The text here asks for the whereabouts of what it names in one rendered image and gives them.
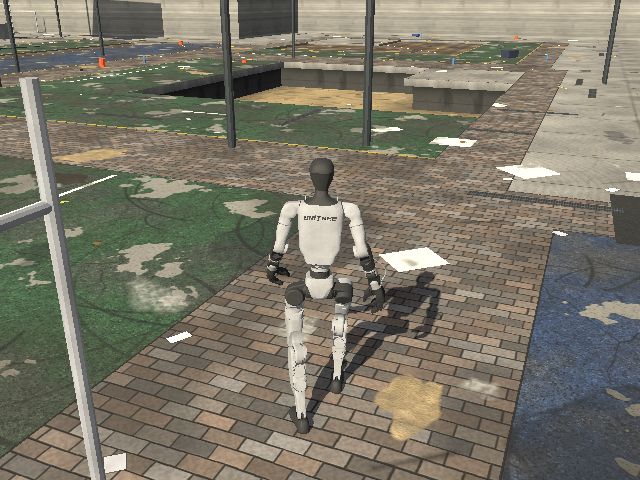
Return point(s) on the robot right upper arm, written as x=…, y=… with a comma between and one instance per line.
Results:
x=352, y=212

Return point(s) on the robot left thigh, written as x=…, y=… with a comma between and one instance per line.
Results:
x=294, y=307

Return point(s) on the robot head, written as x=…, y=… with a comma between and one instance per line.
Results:
x=321, y=172

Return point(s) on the right robot hand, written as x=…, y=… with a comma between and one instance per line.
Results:
x=380, y=298

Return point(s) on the left robot hand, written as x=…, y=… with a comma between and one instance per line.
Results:
x=281, y=271

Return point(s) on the left robot forearm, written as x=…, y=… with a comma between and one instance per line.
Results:
x=274, y=258

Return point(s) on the robot left upper arm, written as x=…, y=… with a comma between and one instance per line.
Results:
x=289, y=210

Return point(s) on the right robot forearm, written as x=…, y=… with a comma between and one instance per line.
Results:
x=370, y=270

